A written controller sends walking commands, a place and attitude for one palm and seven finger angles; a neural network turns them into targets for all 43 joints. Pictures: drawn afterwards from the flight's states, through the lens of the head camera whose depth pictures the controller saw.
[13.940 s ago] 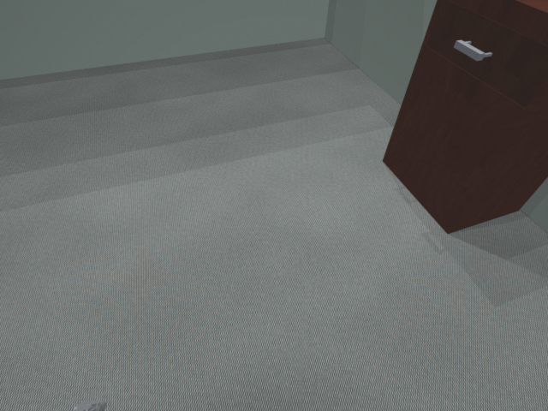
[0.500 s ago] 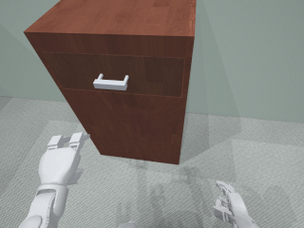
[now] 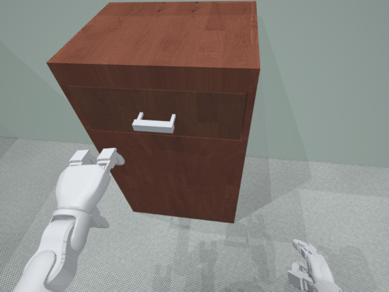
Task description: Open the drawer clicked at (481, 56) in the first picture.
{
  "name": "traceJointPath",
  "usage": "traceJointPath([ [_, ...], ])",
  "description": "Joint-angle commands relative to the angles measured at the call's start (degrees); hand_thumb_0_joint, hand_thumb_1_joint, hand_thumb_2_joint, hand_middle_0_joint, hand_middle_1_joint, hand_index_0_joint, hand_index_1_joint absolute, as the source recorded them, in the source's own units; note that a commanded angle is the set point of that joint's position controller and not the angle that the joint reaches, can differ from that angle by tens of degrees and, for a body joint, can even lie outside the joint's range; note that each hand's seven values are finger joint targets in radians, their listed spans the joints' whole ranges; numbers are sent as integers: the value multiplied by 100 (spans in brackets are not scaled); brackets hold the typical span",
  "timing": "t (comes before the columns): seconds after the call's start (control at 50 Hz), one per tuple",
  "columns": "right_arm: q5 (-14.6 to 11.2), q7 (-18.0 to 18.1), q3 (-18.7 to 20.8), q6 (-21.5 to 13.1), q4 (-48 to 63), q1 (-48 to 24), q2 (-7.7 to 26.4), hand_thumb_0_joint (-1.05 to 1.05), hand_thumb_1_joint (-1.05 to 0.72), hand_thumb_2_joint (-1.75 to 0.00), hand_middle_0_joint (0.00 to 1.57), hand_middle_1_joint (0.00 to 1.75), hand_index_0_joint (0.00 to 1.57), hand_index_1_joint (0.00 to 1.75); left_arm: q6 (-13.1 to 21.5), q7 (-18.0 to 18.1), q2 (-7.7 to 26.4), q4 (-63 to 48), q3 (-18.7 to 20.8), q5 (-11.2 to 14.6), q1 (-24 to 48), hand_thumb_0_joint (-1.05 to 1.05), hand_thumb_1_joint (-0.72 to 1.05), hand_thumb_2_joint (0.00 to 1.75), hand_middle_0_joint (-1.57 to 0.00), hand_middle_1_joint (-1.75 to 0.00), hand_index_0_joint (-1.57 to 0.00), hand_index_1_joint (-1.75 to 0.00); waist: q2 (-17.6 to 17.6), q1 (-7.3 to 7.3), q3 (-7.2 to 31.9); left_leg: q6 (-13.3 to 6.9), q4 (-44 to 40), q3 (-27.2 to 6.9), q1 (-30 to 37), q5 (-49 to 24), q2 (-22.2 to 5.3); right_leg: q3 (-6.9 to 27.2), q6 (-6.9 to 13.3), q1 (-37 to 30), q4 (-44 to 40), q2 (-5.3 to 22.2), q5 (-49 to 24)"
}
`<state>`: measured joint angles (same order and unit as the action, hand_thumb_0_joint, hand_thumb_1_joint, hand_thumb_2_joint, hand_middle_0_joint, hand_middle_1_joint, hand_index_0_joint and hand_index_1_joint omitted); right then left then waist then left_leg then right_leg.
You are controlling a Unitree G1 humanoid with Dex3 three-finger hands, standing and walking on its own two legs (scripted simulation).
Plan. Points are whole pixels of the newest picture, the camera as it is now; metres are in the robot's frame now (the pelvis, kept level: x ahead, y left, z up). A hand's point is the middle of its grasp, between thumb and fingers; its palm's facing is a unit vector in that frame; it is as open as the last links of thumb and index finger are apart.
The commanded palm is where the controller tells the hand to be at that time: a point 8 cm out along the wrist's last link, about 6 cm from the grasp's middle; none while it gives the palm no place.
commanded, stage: raise the hand with hooked fingers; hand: left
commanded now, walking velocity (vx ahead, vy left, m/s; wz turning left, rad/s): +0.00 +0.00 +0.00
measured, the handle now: (155, 121) +0.56 +0.19 +0.00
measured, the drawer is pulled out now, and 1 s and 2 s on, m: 0.00 0.00 0.00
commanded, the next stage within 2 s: move the hooked fingers above the handle in 0.70 s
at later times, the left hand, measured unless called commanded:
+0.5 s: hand (93, 170) +0.30 +0.24 +0.11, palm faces +0.00 -0.08 -1.00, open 13.8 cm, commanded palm +0.27 +0.24 +0.17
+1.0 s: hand (106, 170) +0.31 +0.22 +0.10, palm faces -0.01 -0.06 -1.00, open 13.8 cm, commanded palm +0.30 +0.22 +0.16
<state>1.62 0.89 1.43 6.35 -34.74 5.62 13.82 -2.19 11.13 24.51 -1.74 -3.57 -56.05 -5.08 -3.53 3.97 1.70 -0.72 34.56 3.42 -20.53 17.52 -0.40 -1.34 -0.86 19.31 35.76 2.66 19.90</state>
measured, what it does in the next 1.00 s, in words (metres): stands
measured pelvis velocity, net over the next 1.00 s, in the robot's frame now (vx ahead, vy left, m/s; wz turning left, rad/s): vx -0.01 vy -0.02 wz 0.02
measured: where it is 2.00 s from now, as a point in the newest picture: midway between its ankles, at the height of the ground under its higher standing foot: outside the picture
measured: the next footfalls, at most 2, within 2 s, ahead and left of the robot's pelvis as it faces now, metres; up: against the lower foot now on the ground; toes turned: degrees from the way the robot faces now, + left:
none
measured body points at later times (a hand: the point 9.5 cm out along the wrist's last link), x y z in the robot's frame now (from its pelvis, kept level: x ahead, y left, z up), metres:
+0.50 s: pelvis +0.00 -0.01 +0.01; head +0.02 -0.05 +0.46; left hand +0.29 +0.24 +0.17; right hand +0.18 -0.24 -0.11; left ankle +0.00 +0.11 -0.73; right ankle -0.02 -0.13 -0.73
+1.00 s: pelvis -0.01 -0.02 +0.01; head +0.02 -0.05 +0.46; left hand +0.31 +0.22 +0.15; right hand +0.19 -0.23 -0.11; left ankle +0.00 +0.11 -0.73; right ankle -0.02 -0.13 -0.73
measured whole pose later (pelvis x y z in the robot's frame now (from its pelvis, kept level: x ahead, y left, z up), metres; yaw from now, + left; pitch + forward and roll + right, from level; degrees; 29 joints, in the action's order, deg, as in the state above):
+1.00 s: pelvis -0.01 -0.02 +0.01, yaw +1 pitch +2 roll +1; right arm -0.4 1.8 0.4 7.1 -36.8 6.5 14.2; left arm 3.5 1.6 27.6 9.4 -4.7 -52.9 11.0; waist -4.7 4.4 -0.3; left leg 0.3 25.3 1.7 -15.3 11.9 -0.7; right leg -3.2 0.2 13.9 27.4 1.9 15.4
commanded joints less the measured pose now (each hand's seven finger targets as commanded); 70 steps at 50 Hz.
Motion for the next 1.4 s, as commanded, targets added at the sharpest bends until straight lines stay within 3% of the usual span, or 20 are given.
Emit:
traceJointPath([
  [0.0, -55, 20, 91, -124, 819, -563, 545, 0, -90, -90, 20, 30, 20, 30, -45, -112, 1163, -1068, 717, 43, 1442, 0, -50, 30, -30, -120, -30, -120, 62, 51, 1183, -19, -696, -278, 1034, -2103, 50, -126, 291, -510, -615, -341, -1644],
  [0.04, -77, 31, 60, -86, 810, -595, 556, 0, -90, -90, 20, 30, 20, 30, -66, -290, 1205, -906, 712, 89, 1679, 0, -50, 30, -30, -120, -30, -120, 51, 40, 1063, -15, -798, -270, 1044, -2037, 61, -129, 291, -590, -737, -357, -1619],
  [0.1, -68, 36, 45, -52, 789, -557, 552, 0, -90, -90, 20, 30, 20, 30, 30, -490, 1363, -991, 744, 137, 2031, 0, -50, 30, -30, -120, -30, -120, 63, 40, 1290, -35, -856, -255, 1261, -2201, 84, -111, 280, -799, -850, -351, -1787],
  [0.22, -96, 75, 16, -27, 736, -543, 595, 0, -90, -90, 20, 30, 20, 30, 255, -862, 1595, -768, 840, 366, 2590, 0, -50, 30, -30, -120, -30, -120, 105, 1, 1167, -64, -1022, -232, 1261, -2065, 149, -110, 254, -1014, -1095, -336, -1905],
  [0.28, -105, 87, 30, -45, 690, -516, 627, 0, -90, -90, 20, 30, 20, 30, 407, -962, 1818, -778, 998, 436, 2913, 0, -50, 30, -30, -120, -30, -120, 110, 20, 1302, -81, -1072, -238, 1310, -2122, 173, -81, 251, -1189, -1163, -319, -2021],
  [0.38, -130, 3, 98, -32, 724, -434, 685, 0, -90, -90, 20, 30, 20, 30, 561, -1099, 1630, -595, 1006, 606, 2240, 0, -50, 30, -30, -120, -30, -120, 297, 105, 1230, -89, -1115, -173, 1144, -2195, 199, -88, 227, -1310, -1174, -308, -2237],
  [0.54, -139, 11, 162, -83, 699, -451, 712, 0, -90, -90, 20, 30, 20, 30, 808, -689, 1870, -857, 1339, 540, 2419, 0, -50, 30, -30, -120, -30, -120, 263, 132, 1327, -114, -1089, -151, 1054, -1898, 234, -8, 224, -1229, -1183, -289, -1999],
  [0.62, -174, 33, 182, -98, 634, -436, 683, 0, -90, -90, 20, 30, 20, 30, 717, -482, 1745, -725, 1188, 482, 2519, 0, -50, 30, -30, -120, -30, -120, 154, 101, 1316, -112, -1101, -106, 1080, -1751, 238, -3, 216, -1114, -1196, -261, -1831],
  [0.76, -186, 48, 144, -92, 646, -534, 678, 0, -90, -90, 20, 30, 20, 30, 500, -591, 1650, -651, 945, 427, 2533, 0, -50, 30, -30, -120, -30, -120, 196, 74, 1351, -125, -1149, -87, 1130, -1662, 234, 6, 205, -1163, -1236, -267, -1728],
  [0.84, -205, 101, 111, -95, 574, -462, 695, 0, -90, -90, 20, 30, 20, 30, 473, -732, 1523, -167, 746, 415, 2976, 0, -50, 30, -30, -120, -30, -120, 430, -72, 969, -121, -1171, -82, 1001, -1390, 232, -25, 186, -900, -1338, -305, -1471],
  [0.88, -190, 116, 113, -125, 582, -397, 660, 0, -90, -90, 20, 30, 20, 30, 558, -740, 1453, -148, 611, 369, 3242, 0, -50, 30, -30, -120, -30, -120, 413, -49, 1136, -132, -1158, -94, 1071, -1410, 239, -30, 192, -914, -1292, -287, -1470],
  [0.94, -182, 133, 126, -141, 525, -330, 679, 0, -90, -90, 20, 30, 20, 30, 654, -702, 1643, 43, 760, 298, 3570, 0, -50, 30, -30, -120, -30, -120, 300, -51, 1274, -122, -1091, -121, 1062, -1546, 255, -10, 216, -947, -1231, -308, -1615],
  [0.96, -185, 133, 120, -138, 514, -301, 639, 0, -90, -90, 20, 30, 20, 30, 673, -689, 1499, 120, 615, 287, 3675, 0, -50, 30, -30, -120, -30, -120, 270, -62, 1290, -130, -1077, -100, 1103, -1551, 255, -17, 215, -903, -1222, -288, -1619],
  [0.98, -186, 133, 141, -131, 469, -225, 657, 0, -90, -90, 20, 30, 20, 30, 702, -658, 1623, 229, 748, 268, 3716, 0, -50, 30, -30, -120, -30, -120, 254, -62, 1324, -117, -1056, -120, 1064, -1611, 249, -36, 231, -896, -1177, -311, -1647],
  [1.08, -191, 101, 194, -106, 481, -147, 644, 0, -90, -90, 20, 30, 20, 30, 685, -536, 1510, 470, 700, 209, 3787, 0, -50, 30, -30, -120, -30, -120, 211, -14, 1565, -112, -957, -91, 1036, -1898, 247, -38, 252, -955, -1039, -319, -1947],
  [1.16, -211, 81, 216, -75, 458, -36, 697, 0, -90, -90, 20, 30, 20, 30, 573, -521, 1379, 741, 518, 178, 4088, 0, -50, 30, -30, -120, -30, -120, 438, -99, 1550, -114, -920, -96, 939, -1955, 219, -62, 247, -866, -980, -325, -2031],
  [1.2, -212, 79, 235, -45, 452, 16, 714, 0, -90, -90, 20, 30, 20, 30, 541, -513, 1356, 786, 464, 121, 4164, 0, -50, 30, -30, -120, -30, -120, 291, -109, 1660, -118, -871, -83, 960, -2012, 235, -53, 261, -836, -932, -337, -2079],
  [1.3, -222, 105, 291, -31, 387, 210, 743, 0, -90, -90, 20, 30, 20, 30, 578, -467, 1475, 1065, 534, 86, 4536, 0, -50, 30, -30, -120, -30, -120, 383, -167, 1787, -138, -773, -103, 918, -2107, 227, -47, 270, -796, -836, -354, -2204],
  [1.32, -216, 102, 303, -37, 394, 249, 741, 0, -90, -90, 20, 30, 20, 30, 613, -443, 1437, 991, 484, 81, 4661, 0, -50, 30, -30, -120, -30, -120, 241, -172, 1915, -134, -749, -109, 969, -2213, 223, -45, 281, -801, -795, -355, -2283],
  [1.38, -231, 101, 331, -26, 330, 353, 742, 0, -90, -90, 20, 30, 20, 30, 632, -360, 1401, 1306, 495, 62, 4747, 0, -50, 30, -30, -120, -30, -120, 377, -208, 1857, -138, -693, -110, 869, -2211, 220, -57, 283, -712, -750, -371, -2276],
])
